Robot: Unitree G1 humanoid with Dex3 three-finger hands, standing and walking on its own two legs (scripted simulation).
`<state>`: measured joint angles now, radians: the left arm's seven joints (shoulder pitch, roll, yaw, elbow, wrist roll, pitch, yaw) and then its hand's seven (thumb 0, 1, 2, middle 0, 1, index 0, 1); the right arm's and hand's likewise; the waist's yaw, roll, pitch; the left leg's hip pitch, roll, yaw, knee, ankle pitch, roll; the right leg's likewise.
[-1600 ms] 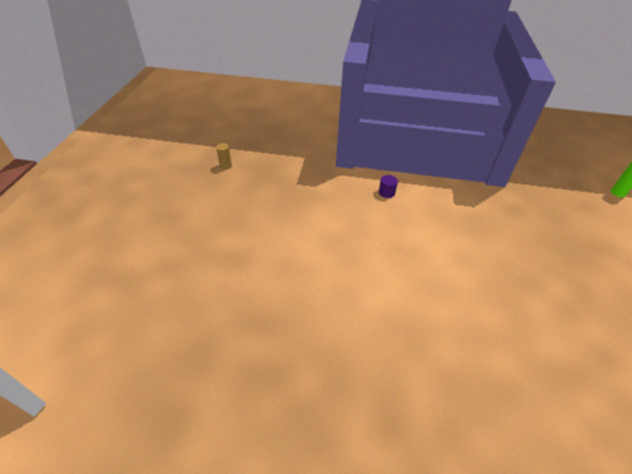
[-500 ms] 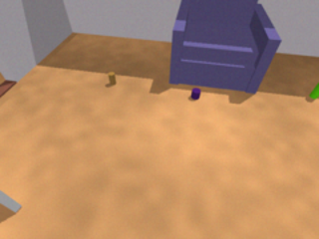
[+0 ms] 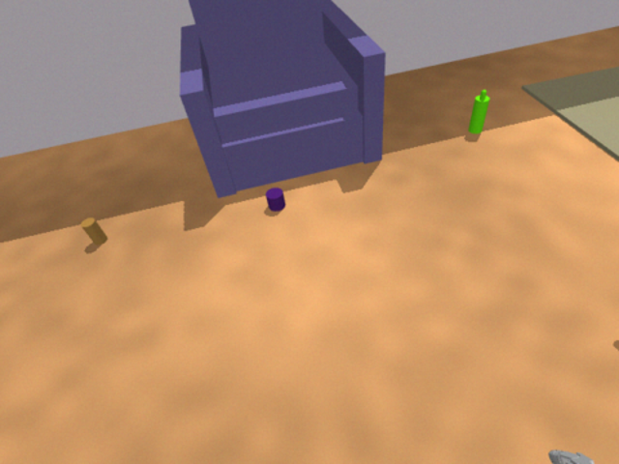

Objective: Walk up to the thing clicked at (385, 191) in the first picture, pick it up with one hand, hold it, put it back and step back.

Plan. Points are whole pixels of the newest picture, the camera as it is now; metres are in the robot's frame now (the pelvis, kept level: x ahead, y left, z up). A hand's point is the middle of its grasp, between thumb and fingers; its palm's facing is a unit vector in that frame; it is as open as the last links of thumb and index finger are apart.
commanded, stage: walk up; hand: left
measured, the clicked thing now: (275, 199) +1.43 +0.27 -0.71
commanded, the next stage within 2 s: none
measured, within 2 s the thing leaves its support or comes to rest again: neither
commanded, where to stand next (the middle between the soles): +1.06 +0.56 m, yaw -78 degrees
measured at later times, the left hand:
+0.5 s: hand (127, 294) +0.48 +0.39 -0.11, palm faces -0.41 -0.76 -0.50, open 7.4 cm
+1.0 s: hand (148, 213) +0.72 +0.43 -0.12, palm faces -0.53 -0.62 -0.59, open 7.4 cm
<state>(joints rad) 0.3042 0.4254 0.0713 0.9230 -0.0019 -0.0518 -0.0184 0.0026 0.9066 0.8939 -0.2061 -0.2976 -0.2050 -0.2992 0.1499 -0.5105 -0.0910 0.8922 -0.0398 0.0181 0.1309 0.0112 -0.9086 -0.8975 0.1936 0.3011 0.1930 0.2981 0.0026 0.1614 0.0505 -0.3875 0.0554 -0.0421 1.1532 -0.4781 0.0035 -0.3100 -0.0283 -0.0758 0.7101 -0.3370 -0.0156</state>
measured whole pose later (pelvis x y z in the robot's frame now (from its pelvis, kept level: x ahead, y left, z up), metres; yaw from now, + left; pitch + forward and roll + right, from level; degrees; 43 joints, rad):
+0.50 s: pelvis +0.25 +0.14 +0.02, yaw -22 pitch -1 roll +0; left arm 0.24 0.52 0.06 0.91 -0.02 -0.05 0.03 0.01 0.91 0.89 -0.21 -0.30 -0.20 -0.30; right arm 0.30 -0.43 -0.10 0.79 -0.05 0.01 0.11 0.01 -0.91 -0.90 0.20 0.30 0.20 0.30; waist -0.12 -0.02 0.07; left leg -0.30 0.04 0.16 0.58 -0.27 0.04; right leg -0.55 -0.06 -0.07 1.12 -0.33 -0.02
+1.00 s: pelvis +0.49 +0.21 -0.02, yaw -37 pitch -2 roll -2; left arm 0.36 0.44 0.03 0.81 0.03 -0.08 0.08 0.00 0.90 0.89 -0.22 -0.30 -0.21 -0.30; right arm 0.16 -0.50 -0.10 0.62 -0.05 0.07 0.13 0.01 -0.91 -0.90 0.20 0.30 0.20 0.30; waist -0.02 0.14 0.08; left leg -0.63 0.14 -0.11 1.05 -0.34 0.00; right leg -0.39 -0.09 0.04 0.81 -0.39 0.03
